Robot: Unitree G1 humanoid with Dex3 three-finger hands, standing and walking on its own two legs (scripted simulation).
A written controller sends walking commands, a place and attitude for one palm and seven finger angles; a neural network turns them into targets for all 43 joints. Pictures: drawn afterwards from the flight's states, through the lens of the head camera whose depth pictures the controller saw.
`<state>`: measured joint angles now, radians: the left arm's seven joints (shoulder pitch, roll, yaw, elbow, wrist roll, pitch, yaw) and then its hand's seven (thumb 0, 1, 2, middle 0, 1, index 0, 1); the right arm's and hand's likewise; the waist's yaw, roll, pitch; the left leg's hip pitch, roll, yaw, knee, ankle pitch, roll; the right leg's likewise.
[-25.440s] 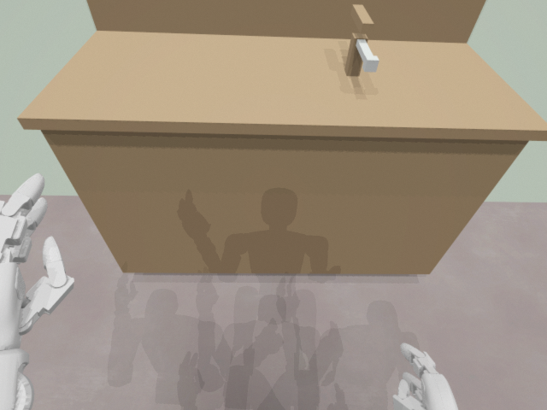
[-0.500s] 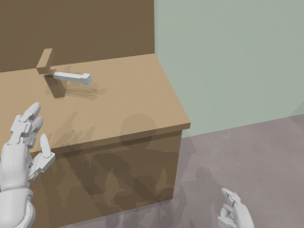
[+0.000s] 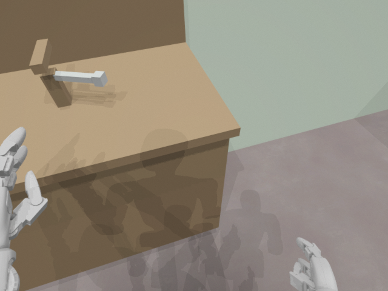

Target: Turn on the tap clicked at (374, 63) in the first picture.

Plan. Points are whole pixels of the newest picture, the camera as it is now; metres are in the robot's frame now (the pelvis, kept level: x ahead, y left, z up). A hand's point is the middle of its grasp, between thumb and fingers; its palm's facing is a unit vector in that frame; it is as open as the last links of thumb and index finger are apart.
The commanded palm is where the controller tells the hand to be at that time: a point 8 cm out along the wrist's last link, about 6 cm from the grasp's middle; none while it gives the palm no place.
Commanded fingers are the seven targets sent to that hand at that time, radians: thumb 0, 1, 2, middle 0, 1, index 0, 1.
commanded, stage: step back with the hand held close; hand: left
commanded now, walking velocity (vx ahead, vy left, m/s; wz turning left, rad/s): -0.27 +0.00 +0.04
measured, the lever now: (99, 78) +0.57 +0.28 +0.14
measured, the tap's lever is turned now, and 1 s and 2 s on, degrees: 63 63 63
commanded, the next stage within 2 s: stop stepping back and stand still in 0.62 s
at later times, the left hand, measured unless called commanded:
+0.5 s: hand (17, 261) +0.13 +0.24 +0.16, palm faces +0.43 -0.82 -0.39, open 7.5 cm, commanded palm +0.07 +0.28 +0.18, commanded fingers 0.00 0.90 0.90 -0.20 -0.30 -0.20 -0.30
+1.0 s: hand out of the picture -0.01 +0.21 +0.17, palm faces +0.41 -0.83 -0.37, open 7.5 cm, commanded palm -0.07 +0.25 +0.18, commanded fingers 0.00 0.90 0.90 -0.20 -0.30 -0.20 -0.30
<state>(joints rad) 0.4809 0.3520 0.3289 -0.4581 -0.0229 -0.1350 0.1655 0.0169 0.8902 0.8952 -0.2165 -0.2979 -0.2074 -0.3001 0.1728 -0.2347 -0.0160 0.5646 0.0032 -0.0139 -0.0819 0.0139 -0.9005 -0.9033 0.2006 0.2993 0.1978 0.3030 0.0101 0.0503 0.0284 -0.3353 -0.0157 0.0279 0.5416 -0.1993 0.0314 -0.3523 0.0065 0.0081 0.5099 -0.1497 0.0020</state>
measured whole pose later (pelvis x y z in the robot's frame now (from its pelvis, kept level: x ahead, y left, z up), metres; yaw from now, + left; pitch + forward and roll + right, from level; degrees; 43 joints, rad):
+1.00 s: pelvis -0.23 -0.03 +0.01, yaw +0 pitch +0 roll +1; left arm 0.45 0.33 0.30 -0.47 -0.03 -0.10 0.17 0.02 0.89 0.90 -0.21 -0.30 -0.21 -0.30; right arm 0.21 -0.19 0.02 0.65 0.00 -0.08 -0.05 0.01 -0.90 -0.90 0.20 0.30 0.20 0.30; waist 0.00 0.00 -0.01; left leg -0.45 0.01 0.03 0.81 -0.34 -0.01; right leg -0.25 0.02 -0.01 0.51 -0.26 -0.05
